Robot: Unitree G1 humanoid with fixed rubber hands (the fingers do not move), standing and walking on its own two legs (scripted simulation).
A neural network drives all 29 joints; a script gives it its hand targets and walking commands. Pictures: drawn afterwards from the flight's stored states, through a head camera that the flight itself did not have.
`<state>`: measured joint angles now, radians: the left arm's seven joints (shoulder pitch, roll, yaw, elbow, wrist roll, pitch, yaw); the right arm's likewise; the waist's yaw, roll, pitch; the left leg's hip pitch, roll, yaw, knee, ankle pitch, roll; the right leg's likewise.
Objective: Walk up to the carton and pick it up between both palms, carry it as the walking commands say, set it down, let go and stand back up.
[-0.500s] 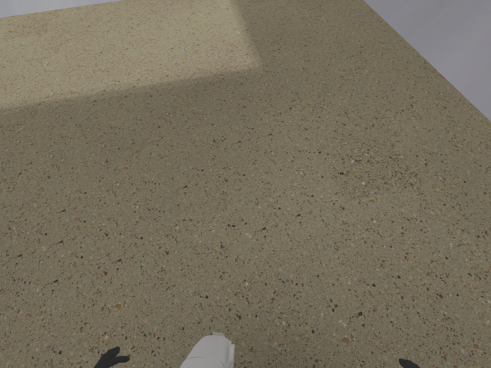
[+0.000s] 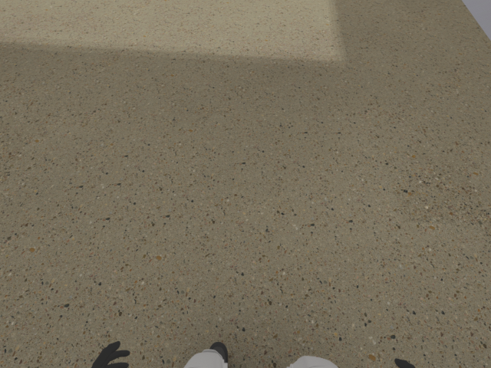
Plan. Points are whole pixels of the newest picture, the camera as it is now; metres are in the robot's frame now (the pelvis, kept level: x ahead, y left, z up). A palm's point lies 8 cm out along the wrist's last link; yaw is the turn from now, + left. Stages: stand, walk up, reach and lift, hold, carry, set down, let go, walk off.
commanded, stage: walk up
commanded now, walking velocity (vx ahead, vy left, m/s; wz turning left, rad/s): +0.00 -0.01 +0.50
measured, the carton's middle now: out of the picture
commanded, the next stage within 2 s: none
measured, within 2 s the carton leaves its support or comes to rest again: neither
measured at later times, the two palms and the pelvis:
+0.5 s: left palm out of the picture -0.02 +0.30 -0.10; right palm (360, 330) +0.18 -0.19 -0.13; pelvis +0.04 +0.03 +0.01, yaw +14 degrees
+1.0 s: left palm (19, 283) +0.28 +0.43 -0.08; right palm (301, 261) +0.31 -0.10 -0.11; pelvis +0.20 +0.13 +0.02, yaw +25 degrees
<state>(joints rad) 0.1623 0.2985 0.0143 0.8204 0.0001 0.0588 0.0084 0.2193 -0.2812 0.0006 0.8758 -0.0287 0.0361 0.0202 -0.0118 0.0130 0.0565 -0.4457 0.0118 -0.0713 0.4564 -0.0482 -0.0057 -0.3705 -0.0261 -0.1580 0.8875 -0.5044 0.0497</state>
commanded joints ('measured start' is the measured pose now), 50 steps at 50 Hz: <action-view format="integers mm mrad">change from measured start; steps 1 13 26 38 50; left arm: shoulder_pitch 51 88 177 67 -108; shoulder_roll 53 96 124 23 -4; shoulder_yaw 29 41 60 24 14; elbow -36 39 121 37 -68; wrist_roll -5 -9 35 27 12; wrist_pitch -31 -60 -107 -129 -116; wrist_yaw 1 25 -1 -33 -34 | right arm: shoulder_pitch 27 -43 -215 127 175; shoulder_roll -190 -87 -17 -120 -110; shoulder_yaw -87 -85 -20 -64 -70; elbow -52 -77 -120 8 26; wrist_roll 10 15 16 20 12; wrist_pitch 14 32 -44 -110 -112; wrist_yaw -12 31 66 -13 -17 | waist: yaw -19 41 90 -47 -30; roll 238 -110 -116 116 130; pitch -145 19 -10 -143 -156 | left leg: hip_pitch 153 -330 -209 355 276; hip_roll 138 23 87 163 129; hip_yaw -309 129 146 -325 -244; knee -256 721 224 -195 -128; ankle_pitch -221 -194 -294 -20 200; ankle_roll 86 -97 -9 176 153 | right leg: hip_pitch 176 416 485 -172 90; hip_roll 43 -292 -421 -63 -33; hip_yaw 86 8 -6 112 93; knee -324 -587 -675 194 -403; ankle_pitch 5 707 153 71 267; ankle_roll -36 -123 -156 -37 -3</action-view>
